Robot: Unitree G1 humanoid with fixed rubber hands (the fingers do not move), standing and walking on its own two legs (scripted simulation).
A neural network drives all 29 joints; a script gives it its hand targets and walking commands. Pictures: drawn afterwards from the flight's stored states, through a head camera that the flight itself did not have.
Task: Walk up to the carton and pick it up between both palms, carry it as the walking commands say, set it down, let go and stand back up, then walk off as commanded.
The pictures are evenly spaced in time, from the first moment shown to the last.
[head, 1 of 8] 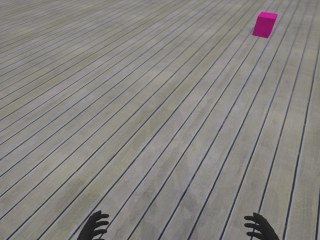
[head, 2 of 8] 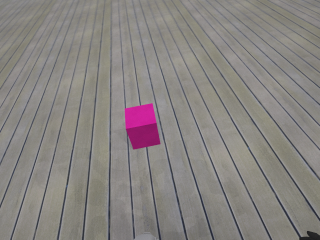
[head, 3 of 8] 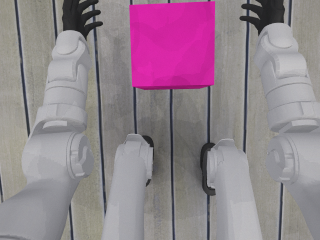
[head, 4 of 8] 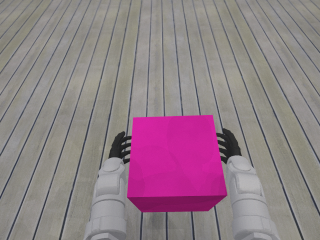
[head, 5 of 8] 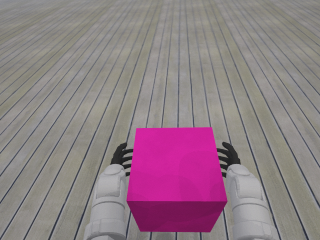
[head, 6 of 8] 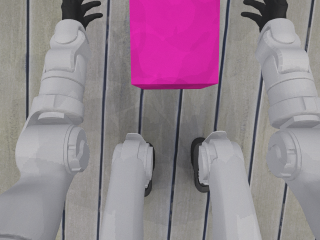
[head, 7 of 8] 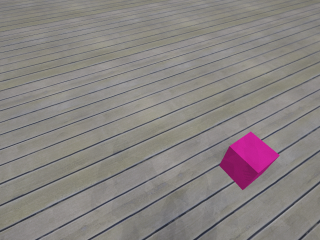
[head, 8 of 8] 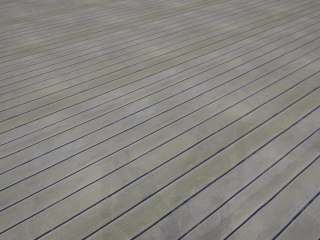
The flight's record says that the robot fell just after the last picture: no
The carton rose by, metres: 0.68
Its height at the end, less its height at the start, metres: +0.00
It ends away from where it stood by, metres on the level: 0.10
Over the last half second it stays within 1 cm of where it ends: yes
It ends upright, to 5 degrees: yes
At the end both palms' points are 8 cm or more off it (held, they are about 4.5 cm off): yes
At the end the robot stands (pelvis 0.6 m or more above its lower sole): yes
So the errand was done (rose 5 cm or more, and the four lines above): yes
